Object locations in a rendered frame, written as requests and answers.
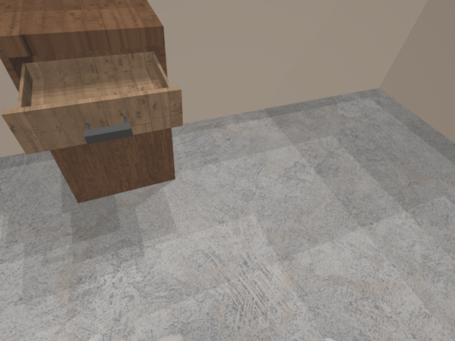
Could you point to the drawer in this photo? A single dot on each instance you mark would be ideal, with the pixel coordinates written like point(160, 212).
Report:
point(56, 98)

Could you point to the handle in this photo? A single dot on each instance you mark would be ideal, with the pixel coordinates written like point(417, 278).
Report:
point(107, 133)

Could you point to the cabinet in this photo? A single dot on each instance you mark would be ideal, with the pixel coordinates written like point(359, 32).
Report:
point(34, 31)

